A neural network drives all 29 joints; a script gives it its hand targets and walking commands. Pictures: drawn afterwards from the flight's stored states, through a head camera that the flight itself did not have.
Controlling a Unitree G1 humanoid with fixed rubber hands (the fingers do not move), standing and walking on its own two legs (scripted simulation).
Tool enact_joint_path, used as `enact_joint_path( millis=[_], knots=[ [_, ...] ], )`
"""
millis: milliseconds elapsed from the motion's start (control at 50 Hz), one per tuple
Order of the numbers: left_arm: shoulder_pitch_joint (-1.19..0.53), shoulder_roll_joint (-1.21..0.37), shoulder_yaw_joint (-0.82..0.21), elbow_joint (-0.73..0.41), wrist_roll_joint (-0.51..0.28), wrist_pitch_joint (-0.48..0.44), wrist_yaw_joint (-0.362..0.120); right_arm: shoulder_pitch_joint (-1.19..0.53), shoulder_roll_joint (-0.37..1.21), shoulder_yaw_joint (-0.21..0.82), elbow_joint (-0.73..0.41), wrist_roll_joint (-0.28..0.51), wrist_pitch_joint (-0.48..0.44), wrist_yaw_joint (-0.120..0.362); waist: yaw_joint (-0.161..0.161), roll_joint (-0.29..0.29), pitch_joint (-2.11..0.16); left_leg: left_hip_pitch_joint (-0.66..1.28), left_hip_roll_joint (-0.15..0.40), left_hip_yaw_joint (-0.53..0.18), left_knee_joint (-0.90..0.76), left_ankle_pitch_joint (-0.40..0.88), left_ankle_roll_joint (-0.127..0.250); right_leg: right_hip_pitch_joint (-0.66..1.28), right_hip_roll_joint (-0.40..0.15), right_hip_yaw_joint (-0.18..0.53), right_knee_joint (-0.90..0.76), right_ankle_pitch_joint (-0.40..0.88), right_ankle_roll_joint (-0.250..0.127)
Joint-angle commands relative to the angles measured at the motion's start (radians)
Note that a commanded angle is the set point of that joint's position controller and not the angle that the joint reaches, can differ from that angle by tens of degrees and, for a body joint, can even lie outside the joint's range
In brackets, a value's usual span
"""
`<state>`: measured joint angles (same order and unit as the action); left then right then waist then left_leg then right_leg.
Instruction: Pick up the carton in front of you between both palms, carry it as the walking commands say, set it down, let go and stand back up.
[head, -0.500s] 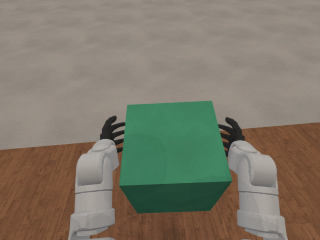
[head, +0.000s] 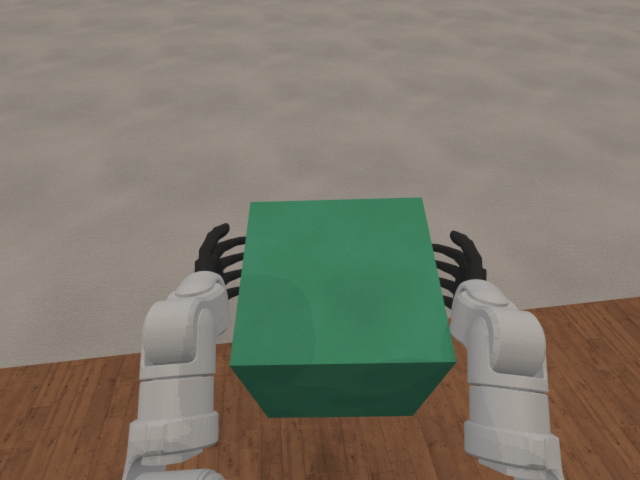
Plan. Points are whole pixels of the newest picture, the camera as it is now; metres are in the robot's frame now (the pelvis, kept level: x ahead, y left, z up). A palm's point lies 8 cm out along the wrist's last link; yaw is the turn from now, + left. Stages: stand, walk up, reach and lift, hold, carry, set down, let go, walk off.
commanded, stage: carry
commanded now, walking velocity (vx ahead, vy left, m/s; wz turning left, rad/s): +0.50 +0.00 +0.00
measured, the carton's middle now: (338, 317) +0.33 +0.00 +0.04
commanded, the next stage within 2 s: none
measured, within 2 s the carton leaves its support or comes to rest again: neither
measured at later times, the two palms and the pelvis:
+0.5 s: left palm (264, 160) +0.64 +0.14 +0.09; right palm (430, 166) +0.64 -0.16 +0.09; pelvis +0.31 -0.01 -0.03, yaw +2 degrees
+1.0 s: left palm (268, 101) +0.94 +0.17 +0.06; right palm (392, 104) +0.95 -0.13 +0.06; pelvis +0.62 +0.01 -0.06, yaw +0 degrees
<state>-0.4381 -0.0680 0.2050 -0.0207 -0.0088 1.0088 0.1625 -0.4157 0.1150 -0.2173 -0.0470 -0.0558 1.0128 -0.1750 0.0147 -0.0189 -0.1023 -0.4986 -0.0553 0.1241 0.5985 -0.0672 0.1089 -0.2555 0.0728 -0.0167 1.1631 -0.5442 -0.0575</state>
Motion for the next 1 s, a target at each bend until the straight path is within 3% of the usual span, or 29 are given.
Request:
enact_joint_path(
  millis=[0,20,80,140,220,300,360,400,420,440,460,480,500,520,540,560,580,640,700,740,840,900,940,960,980],
  knots=[
    [-0.528,-0.753,-0.548,-0.097,-0.147,0.019,0.005,-0.505,0.644,0.530,-0.078,0.179,0.009,0.009,-0.082,0.118,-0.382,0.685,0.376,-0.652,-0.168,0.060,0.204,-0.540,-0.041,0.059,0.279,0.034,-0.007],
    [-0.529,-0.777,-0.531,-0.094,-0.129,0.014,0.006,-0.565,0.695,0.565,-0.112,0.209,0.003,0.022,-0.062,0.035,-0.331,0.570,0.359,-0.579,-0.195,0.074,0.169,-0.500,-0.072,0.055,0.201,0.084,-0.006],
    [-0.517,-0.824,-0.532,-0.074,-0.097,-0.008,-0.005,-0.662,0.779,0.629,-0.135,0.264,-0.026,0.052,-0.038,0.062,-0.299,0.387,0.313,-0.461,-0.253,0.023,0.130,-0.391,-0.108,0.038,0.035,0.141,0.011],
    [-0.490,-0.838,-0.560,-0.077,-0.087,-0.032,-0.010,-0.639,0.793,0.658,-0.135,0.285,-0.048,0.066,-0.054,0.097,-0.305,0.471,0.293,-0.382,-0.231,0.264,0.119,-0.467,-0.122,0.008,-0.092,0.237,0.025],
    [-0.462,-0.816,-0.588,-0.112,-0.094,-0.046,-0.010,-0.574,0.764,0.659,-0.141,0.282,-0.059,0.067,-0.078,0.114,-0.305,0.606,0.249,-0.281,-0.185,0.535,0.066,-0.529,-0.111,-0.029,-0.265,0.407,0.018],
    [-0.444,-0.770,-0.594,-0.143,-0.102,-0.034,-0.004,-0.514,0.709,0.640,-0.147,0.261,-0.049,0.055,-0.107,0.117,-0.263,0.655,0.180,-0.205,-0.153,0.590,0.040,-0.483,-0.057,-0.085,-0.493,0.574,0.004],
    [-0.420,-0.730,-0.576,-0.134,-0.090,-0.010,-0.002,-0.476,0.675,0.622,-0.126,0.237,-0.030,0.047,-0.117,0.123,-0.225,0.649,0.165,-0.180,-0.124,0.555,0.034,-0.377,-0.032,-0.107,-0.678,0.694,-0.016],
    [-0.406,-0.701,-0.553,-0.115,-0.079,0.006,-0.003,-0.482,0.670,0.619,-0.114,0.231,-0.016,0.044,-0.071,0.140,-0.236,0.607,0.170,-0.157,-0.028,0.611,0.008,-0.207,-0.017,-0.118,-0.748,0.724,-0.040],
    [-0.386,-0.687,-0.538,-0.097,-0.071,0.012,-0.001,-0.496,0.669,0.618,-0.108,0.230,-0.008,0.042,-0.028,0.135,-0.265,0.572,0.164,-0.124,0.083,0.637,-0.015,-0.078,-0.010,-0.133,-0.783,0.723,-0.047],
    [-0.380,-0.678,-0.522,-0.088,-0.062,0.017,-0.001,-0.503,0.666,0.616,-0.097,0.228,-0.001,0.039,0.020,0.097,-0.307,0.465,0.140,-0.079,0.256,0.519,-0.042,0.103,-0.044,-0.118,-0.796,0.760,-0.050],
    [-0.358,-0.663,-0.500,-0.071,-0.056,0.022,-0.001,-0.529,0.658,0.613,-0.097,0.225,0.007,0.035,0.037,-0.009,-0.368,0.253,0.098,-0.055,0.461,0.127,-0.055,0.321,-0.191,0.052,-0.672,0.976,-0.048],
    [-0.385,-0.632,-0.481,-0.049,-0.049,0.028,0.005,-0.536,0.671,0.610,-0.074,0.222,0.019,0.030,0.016,-0.198,-0.407,-0.043,-0.011,-0.074,0.648,-0.499,-0.091,0.558,-0.420,0.390,-0.563,1.274,-0.149],
    [-0.387,-0.634,-0.484,-0.033,-0.066,0.026,0.010,-0.504,0.664,0.590,-0.067,0.216,0.023,0.024,0.062,-0.272,-0.477,-0.251,-0.040,-0.136,0.876,-0.575,-0.097,0.662,-0.504,0.631,-0.636,0.877,-0.313],
    [-0.374,-0.695,-0.505,-0.036,-0.086,0.020,0.003,-0.526,0.684,0.584,-0.084,0.209,0.019,0.019,0.065,-0.178,-0.432,-0.294,0.021,-0.167,0.851,-0.503,-0.059,0.555,-0.428,0.614,-0.708,0.604,-0.284],
    [-0.437,-0.750,-0.536,-0.072,-0.111,0.013,-0.009,-0.558,0.723,0.574,-0.087,0.200,0.011,0.018,0.046,-0.093,-0.382,-0.279,0.045,-0.167,0.788,-0.435,-0.048,0.443,-0.380,0.530,-0.750,0.526,-0.239],
    [-0.508,-0.802,-0.572,-0.096,-0.139,0.004,-0.024,-0.571,0.746,0.559,-0.083,0.183,0.001,0.020,0.027,-0.020,-0.326,-0.241,0.069,-0.162,0.699,-0.388,-0.051,0.320,-0.354,0.453,-0.779,0.545,-0.206],
    [-0.561,-0.841,-0.602,-0.110,-0.164,-0.007,-0.036,-0.574,0.763,0.547,-0.073,0.166,-0.009,0.022,0.017,-0.007,-0.311,-0.185,0.088,-0.166,0.625,-0.358,-0.057,0.231,-0.344,0.402,-0.802,0.535,-0.193],
    [-0.597,-0.891,-0.653,-0.122,-0.215,-0.046,-0.065,-0.542,0.792,0.565,-0.057,0.142,-0.046,0.029,0.011,-0.048,-0.307,-0.162,0.095,-0.131,0.496,-0.284,-0.081,0.193,-0.314,0.309,-0.817,0.628,-0.177],
    [-0.539,-0.876,-0.661,-0.113,-0.216,-0.067,-0.069,-0.500,0.780,0.584,-0.071,0.130,-0.070,0.027,0.032,-0.071,-0.320,-0.238,0.103,-0.108,0.381,-0.157,-0.091,0.298,-0.293,0.224,-0.773,0.899,-0.153],
    [-0.501,-0.854,-0.655,-0.114,-0.208,-0.072,-0.066,-0.483,0.761,0.594,-0.093,0.130,-0.077,0.024,0.045,-0.076,-0.315,-0.254,0.097,-0.091,0.302,-0.056,-0.086,0.345,-0.263,0.176,-0.752,0.991,-0.125],
    [-0.451,-0.776,-0.631,-0.138,-0.189,-0.060,-0.043,-0.485,0.686,0.603,-0.157,0.155,-0.062,0.016,0.085,-0.071,-0.253,-0.208,0.042,-0.022,0.027,0.138,-0.071,0.401,-0.180,0.095,-0.718,1.026,-0.093],
    [-0.413,-0.725,-0.605,-0.115,-0.165,-0.037,-0.023,-0.455,0.626,0.575,-0.149,0.146,-0.034,0.010,0.101,-0.085,-0.213,-0.117,0.025,-0.011,-0.126,0.244,-0.036,0.399,-0.181,0.080,-0.659,0.975,-0.089],
    [-0.411,-0.708,-0.595,-0.097,-0.159,-0.018,-0.016,-0.432,0.585,0.541,-0.122,0.131,-0.015,0.005,0.060,-0.094,-0.231,0.061,0.003,0.012,-0.189,0.244,-0.011,0.348,-0.180,0.056,-0.535,1.060,-0.069],
    [-0.429,-0.703,-0.595,-0.093,-0.159,-0.009,-0.014,-0.417,0.568,0.522,-0.104,0.122,-0.008,0.002,0.011,-0.076,-0.269,0.209,0.001,0.030,-0.241,0.265,-0.008,0.307,-0.163,0.010,-0.393,1.055,-0.042],
    [-0.455,-0.697,-0.596,-0.089,-0.156,-0.001,-0.012,-0.407,0.556,0.503,-0.092,0.112,0.000,0.001,-0.035,-0.031,-0.317,0.412,0.058,-0.014,-0.211,0.297,-0.018,0.171,-0.131,-0.027,-0.214,0.864,-0.019]
  ],
)
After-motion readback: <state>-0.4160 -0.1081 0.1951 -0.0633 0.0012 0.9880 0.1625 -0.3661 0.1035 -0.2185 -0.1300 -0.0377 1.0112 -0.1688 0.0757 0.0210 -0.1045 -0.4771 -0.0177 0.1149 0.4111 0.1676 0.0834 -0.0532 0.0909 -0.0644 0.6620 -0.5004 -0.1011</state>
